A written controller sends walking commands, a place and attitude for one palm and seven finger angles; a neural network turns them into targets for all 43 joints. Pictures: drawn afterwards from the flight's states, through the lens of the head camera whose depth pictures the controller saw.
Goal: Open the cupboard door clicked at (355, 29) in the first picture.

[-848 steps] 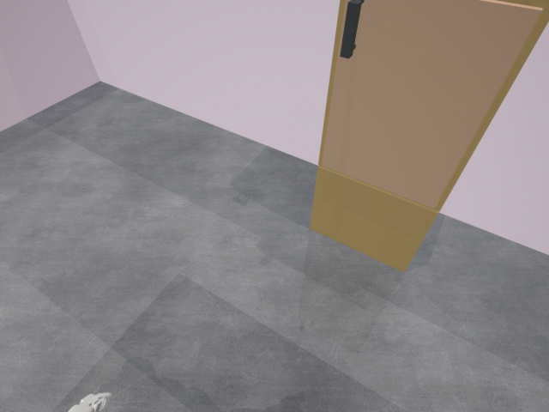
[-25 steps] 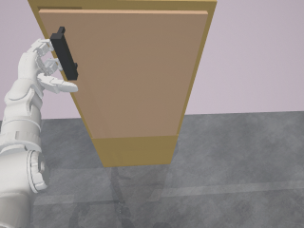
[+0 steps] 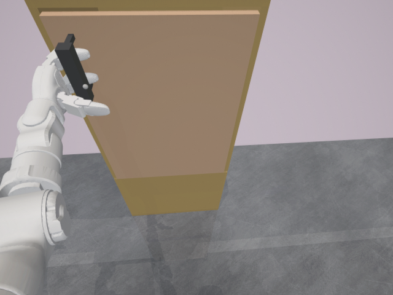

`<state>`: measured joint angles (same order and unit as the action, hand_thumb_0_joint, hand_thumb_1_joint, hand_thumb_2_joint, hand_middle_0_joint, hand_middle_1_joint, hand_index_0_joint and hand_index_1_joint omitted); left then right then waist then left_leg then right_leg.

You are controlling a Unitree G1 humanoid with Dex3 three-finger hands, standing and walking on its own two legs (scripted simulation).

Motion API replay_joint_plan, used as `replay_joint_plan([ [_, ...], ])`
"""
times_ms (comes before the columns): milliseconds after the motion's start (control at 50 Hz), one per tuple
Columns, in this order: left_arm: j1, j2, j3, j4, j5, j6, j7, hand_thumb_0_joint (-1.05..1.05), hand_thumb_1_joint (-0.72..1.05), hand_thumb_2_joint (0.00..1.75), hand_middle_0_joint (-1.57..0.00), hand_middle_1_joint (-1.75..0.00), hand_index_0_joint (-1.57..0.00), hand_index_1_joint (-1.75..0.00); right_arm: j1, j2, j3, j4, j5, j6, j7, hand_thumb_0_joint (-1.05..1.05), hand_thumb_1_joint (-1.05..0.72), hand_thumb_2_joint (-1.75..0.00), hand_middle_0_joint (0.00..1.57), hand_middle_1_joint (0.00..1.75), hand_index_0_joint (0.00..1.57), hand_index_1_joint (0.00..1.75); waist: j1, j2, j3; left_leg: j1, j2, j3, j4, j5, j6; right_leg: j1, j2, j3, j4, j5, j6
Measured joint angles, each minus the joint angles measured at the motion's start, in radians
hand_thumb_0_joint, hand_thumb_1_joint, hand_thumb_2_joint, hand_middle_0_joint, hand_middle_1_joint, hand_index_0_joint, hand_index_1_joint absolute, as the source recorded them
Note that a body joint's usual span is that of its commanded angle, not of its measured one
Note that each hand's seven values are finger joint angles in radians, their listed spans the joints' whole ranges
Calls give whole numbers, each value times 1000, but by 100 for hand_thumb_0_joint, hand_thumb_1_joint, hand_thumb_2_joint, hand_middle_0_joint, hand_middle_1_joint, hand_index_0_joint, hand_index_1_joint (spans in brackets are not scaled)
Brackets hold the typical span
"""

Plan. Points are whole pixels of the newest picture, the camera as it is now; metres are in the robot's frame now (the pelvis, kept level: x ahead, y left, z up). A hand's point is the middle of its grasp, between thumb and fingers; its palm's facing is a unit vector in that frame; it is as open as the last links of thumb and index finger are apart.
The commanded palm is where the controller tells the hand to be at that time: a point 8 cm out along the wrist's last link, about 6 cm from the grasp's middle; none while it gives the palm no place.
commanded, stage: slide the fingers in behind the handle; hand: left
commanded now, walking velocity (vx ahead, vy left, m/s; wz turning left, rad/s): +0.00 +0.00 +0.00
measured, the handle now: (78, 69) +0.54 +0.22 +0.17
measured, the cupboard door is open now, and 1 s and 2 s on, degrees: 0 0 34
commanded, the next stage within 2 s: close the thumb around the handle in 0.16 s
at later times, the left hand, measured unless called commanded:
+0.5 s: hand (78, 88) +0.48 +0.21 +0.17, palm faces +0.06 -1.00 +0.03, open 12.4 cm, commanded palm +0.45 +0.26 +0.17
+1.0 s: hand (81, 88) +0.48 +0.21 +0.17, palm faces +0.04 -1.00 +0.04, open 6.5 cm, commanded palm +0.45 +0.26 +0.17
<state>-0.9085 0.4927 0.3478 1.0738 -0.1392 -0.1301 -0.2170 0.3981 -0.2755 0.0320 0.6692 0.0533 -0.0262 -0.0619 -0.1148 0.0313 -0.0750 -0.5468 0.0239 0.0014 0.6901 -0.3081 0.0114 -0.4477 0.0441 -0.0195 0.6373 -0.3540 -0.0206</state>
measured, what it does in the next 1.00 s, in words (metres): stands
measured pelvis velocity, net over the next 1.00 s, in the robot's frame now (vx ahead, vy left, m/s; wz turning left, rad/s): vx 0.00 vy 0.01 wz -0.01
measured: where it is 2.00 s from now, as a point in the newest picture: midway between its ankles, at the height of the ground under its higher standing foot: outside the picture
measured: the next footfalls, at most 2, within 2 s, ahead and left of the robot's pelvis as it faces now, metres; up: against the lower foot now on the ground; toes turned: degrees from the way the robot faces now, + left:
none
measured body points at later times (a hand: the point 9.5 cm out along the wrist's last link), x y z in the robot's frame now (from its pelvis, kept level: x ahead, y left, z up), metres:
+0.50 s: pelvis +0.01 +0.00 +0.00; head +0.04 +0.01 +0.45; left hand +0.47 +0.26 +0.17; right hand +0.06 -0.26 -0.11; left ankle +0.02 +0.11 -0.72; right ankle -0.03 -0.11 -0.72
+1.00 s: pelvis +0.00 +0.01 +0.00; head +0.04 +0.01 +0.45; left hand +0.47 +0.26 +0.17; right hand +0.05 -0.26 -0.11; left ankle +0.02 +0.11 -0.72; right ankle -0.03 -0.11 -0.72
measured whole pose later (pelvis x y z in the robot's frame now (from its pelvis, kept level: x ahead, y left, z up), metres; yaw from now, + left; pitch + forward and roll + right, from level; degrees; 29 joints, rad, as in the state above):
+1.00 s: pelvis +0.00 +0.01 +0.00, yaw -1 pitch +9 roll -2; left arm -0.85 0.47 0.36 1.00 -0.15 -0.10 -0.22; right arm 0.39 -0.27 0.03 0.65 0.05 -0.01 -0.06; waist -0.11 0.03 -0.09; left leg -0.53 0.02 0.01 0.69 -0.32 0.02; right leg -0.43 0.04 -0.01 0.63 -0.35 -0.01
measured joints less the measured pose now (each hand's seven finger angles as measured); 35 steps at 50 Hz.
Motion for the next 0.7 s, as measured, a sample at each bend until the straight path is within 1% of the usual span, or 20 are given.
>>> replay_joint_plan([
  [160, 16, 10, 25, -3, -4, -1, -12, -1, -50, 30, -29, -120, -30, -120, 2, -6, -4, -4, -1, 2, -1, 0, -90, -89, 20, 30, 20, 30, -1, -5, -11, 7, 3, 5, -6, -2, -1, 4, 2, 6, -5, 0, -1],
  [220, 34, 13, 18, -20, -5, 1, -15, -1, -50, 30, -29, -120, -30, -120, 2, -7, -6, -10, 2, 5, -2, 0, -90, -89, 20, 30, 20, 30, 2, -4, -12, 11, 4, 5, -7, -4, -1, 10, 3, 6, -8, 0, -1],
  [300, 52, 1, 7, -47, -18, 8, -23, -1, -50, 30, -29, -120, -30, -120, -4, -7, -8, -11, 4, 7, -2, 0, -90, -89, 20, 30, 20, 30, 11, -1, -13, 18, 2, 3, -7, -6, 0, 19, 2, 4, -13, -1, 0],
  [380, 49, -7, 3, -51, -24, 18, -24, -1, -45, 32, -30, -121, -30, -120, -18, -4, -5, -11, 6, 8, -3, 0, -90, -89, 20, 30, 20, 30, 14, -3, -10, 23, 0, 1, -8, -6, 2, 26, 0, 2, -15, -2, 2],
  [500, 49, -12, 8, -56, -19, 19, -16, -1, -24, 40, -31, -123, -31, -122, -33, 1, -1, -20, 4, 6, 0, 0, -90, -89, 20, 30, 20, 30, 15, -3, -12, 21, -3, 4, -7, -6, 4, 23, -3, 4, -13, -2, 4],
  [700, 43, -15, -1, -56, -21, 22, -16, 0, 26, 62, -34, -128, -34, -127, -29, 4, 1, -20, 5, 9, 1, 0, -90, -89, 20, 30, 20, 30, 15, -4, -11, 19, -6, 5, -3, -8, 8, 22, -6, 5, -11, -3, 8],
])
